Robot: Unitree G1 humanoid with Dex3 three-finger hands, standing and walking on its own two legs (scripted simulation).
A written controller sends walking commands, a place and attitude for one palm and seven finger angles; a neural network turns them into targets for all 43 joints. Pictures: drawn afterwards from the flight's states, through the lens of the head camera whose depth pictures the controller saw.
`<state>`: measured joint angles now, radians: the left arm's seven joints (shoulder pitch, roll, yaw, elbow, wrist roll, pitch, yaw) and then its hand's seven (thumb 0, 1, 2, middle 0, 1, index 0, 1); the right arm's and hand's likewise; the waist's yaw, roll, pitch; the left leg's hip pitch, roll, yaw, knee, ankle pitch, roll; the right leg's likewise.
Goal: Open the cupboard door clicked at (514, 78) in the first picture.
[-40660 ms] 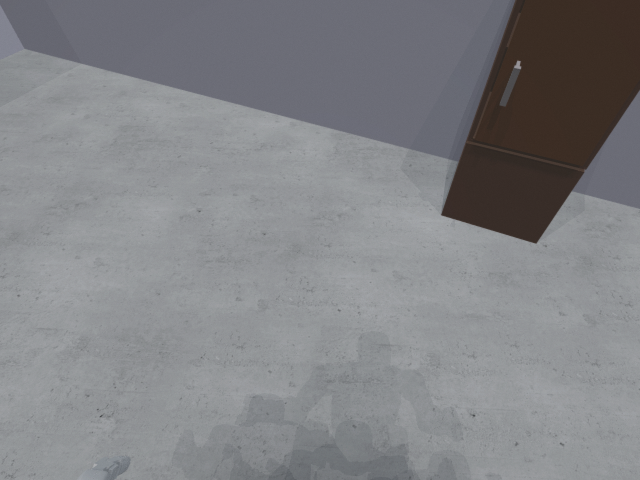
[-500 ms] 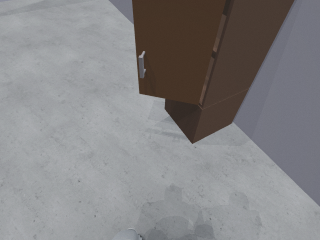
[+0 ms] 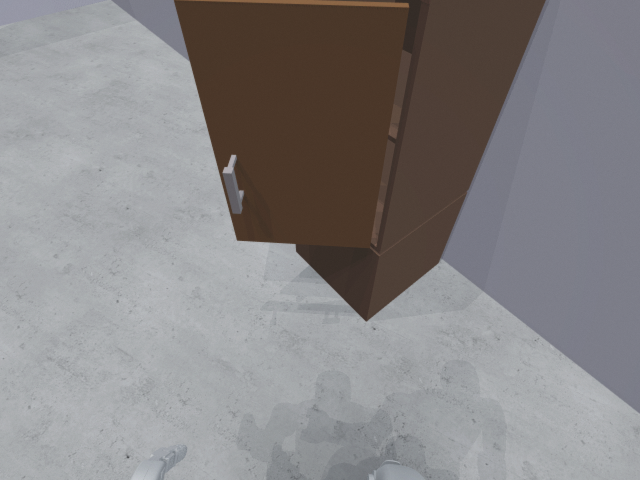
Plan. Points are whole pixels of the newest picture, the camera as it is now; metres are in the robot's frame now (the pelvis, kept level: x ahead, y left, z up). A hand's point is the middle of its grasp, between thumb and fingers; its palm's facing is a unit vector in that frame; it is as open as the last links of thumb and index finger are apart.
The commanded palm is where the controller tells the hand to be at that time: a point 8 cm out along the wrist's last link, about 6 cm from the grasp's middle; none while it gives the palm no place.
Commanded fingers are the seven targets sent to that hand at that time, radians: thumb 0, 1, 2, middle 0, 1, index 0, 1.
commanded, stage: take the last steps up to it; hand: left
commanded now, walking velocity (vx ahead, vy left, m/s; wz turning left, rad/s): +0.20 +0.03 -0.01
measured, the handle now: (235, 184) +0.70 +0.20 -0.11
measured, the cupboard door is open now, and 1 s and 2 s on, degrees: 46 46 46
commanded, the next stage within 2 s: come to a stop and stand still in 0.16 s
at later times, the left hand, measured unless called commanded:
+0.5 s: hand out of the picture +0.12 +0.19 -0.19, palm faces +0.08 -0.98 -0.18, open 7.3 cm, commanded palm none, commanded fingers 0.00 0.90 0.90 -0.20 -0.30 -0.20 -0.30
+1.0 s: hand (226, 464) +0.17 +0.14 -0.17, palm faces +0.00 -0.97 -0.22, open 7.4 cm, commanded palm none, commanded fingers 0.00 0.90 0.90 -0.20 -0.30 -0.20 -0.30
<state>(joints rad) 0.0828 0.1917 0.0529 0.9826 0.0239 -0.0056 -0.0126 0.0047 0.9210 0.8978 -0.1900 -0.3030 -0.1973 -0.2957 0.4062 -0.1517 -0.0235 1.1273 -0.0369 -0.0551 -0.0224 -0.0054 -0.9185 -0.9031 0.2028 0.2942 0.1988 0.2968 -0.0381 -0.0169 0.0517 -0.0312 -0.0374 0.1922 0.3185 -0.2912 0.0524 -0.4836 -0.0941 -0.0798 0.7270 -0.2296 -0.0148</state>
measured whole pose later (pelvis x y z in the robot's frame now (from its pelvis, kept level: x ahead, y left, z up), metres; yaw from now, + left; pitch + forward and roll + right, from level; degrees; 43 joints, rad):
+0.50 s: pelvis +0.14 +0.01 -0.01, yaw +0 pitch +0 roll -1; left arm 0.28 0.18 0.03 1.12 0.01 0.01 0.03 0.00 0.93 0.90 -0.19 -0.30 -0.20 -0.30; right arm 0.16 -0.17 -0.02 1.07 -0.02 -0.01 -0.03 0.00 -0.93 -0.90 0.20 0.29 0.20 0.30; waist 0.03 -0.04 0.04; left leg -0.32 0.04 0.06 0.54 -0.22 0.01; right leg -0.15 -0.04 -0.12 0.50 -0.34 0.02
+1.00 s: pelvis +0.12 -0.04 +0.00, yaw +0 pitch +0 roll +1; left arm 0.21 0.17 0.02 1.03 0.01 0.00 0.02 0.00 0.91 0.90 -0.19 -0.30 -0.20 -0.30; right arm 0.23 -0.20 -0.05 1.08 -0.01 0.04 -0.03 0.00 -0.91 -0.90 0.20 0.29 0.20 0.30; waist -0.01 0.01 0.04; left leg -0.26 0.02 0.03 0.59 -0.30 -0.03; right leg -0.22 0.00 -0.07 0.52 -0.31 -0.04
